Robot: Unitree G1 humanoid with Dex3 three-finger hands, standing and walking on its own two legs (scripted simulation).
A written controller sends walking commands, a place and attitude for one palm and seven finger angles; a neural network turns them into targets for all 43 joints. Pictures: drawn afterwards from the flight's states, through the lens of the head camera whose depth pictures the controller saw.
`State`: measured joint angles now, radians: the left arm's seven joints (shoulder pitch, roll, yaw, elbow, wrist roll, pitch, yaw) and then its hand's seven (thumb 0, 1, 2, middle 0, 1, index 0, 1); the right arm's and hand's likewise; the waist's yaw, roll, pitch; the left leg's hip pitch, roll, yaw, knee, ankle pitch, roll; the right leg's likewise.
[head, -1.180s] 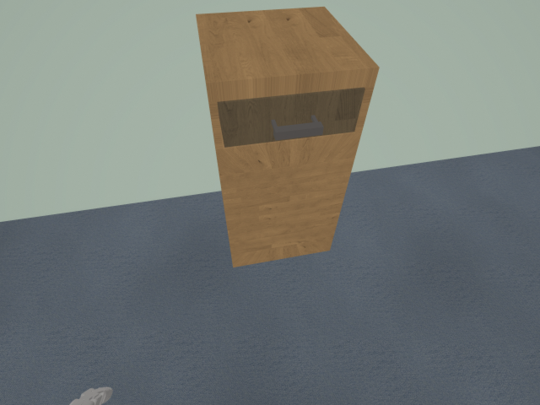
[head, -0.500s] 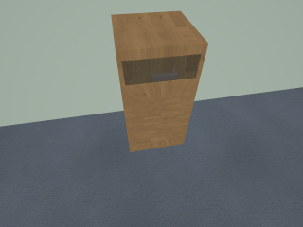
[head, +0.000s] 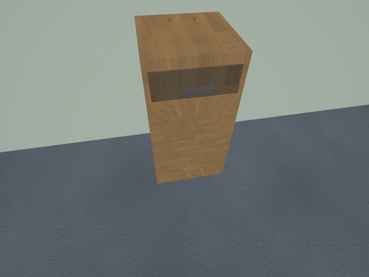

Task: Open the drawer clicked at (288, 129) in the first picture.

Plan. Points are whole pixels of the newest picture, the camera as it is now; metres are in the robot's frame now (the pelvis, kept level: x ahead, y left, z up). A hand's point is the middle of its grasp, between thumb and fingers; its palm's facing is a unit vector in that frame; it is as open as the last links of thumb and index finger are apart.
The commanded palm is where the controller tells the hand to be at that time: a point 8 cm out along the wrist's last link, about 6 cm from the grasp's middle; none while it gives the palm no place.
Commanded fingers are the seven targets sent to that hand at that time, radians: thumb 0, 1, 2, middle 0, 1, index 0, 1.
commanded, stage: look at it before walking up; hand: left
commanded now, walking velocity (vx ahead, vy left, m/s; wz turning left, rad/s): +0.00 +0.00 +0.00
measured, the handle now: (198, 88) +0.82 -0.01 -0.05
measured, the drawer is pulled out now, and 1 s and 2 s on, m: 0.00 0.00 0.00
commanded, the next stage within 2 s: walk to a spot facing it in 0.46 s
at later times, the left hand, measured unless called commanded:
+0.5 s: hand out of the picture +0.06 +0.23 -0.16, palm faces -0.01 -0.96 -0.29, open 7.4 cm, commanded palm none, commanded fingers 0.00 0.90 0.90 -0.20 -0.30 -0.20 -0.30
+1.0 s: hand out of the picture +0.06 +0.17 -0.18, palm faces -0.13 -0.95 -0.29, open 7.4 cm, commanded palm none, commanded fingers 0.00 0.90 0.90 -0.20 -0.30 -0.20 -0.30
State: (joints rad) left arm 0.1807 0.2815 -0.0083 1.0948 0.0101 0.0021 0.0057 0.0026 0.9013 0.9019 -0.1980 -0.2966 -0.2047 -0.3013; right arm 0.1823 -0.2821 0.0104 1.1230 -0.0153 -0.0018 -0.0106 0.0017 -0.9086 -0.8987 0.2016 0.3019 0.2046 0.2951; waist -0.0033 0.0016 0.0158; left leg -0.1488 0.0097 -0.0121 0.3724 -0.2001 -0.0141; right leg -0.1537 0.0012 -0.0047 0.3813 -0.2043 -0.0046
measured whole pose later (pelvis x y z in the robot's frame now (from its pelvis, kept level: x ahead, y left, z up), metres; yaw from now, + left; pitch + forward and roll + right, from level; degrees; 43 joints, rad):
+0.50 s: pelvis +0.01 +0.01 +0.00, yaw +0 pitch -1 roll +0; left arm 0.18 0.28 -0.01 1.11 0.01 0.00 0.01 0.00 0.90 0.90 -0.20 -0.30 -0.20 -0.30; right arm 0.17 -0.28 0.01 1.12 -0.01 -0.01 -0.02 0.00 -0.91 -0.90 0.20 0.30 0.20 0.30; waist 0.00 0.00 0.01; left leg -0.13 0.00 -0.01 0.36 -0.21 -0.01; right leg -0.14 -0.01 0.00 0.37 -0.21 0.00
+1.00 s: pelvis +0.00 -0.03 -0.02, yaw -11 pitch -1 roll +2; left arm 0.26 0.20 0.05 0.98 0.02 0.04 -0.01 0.00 0.90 0.90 -0.20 -0.30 -0.20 -0.30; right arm 0.18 -0.24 -0.05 1.01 -0.02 0.05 -0.03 0.00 -0.91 -0.90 0.20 0.30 0.21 0.30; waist 0.02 0.05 0.08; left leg -0.32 0.08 0.08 0.85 -0.47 -0.04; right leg -0.32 0.03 -0.03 0.68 -0.34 -0.07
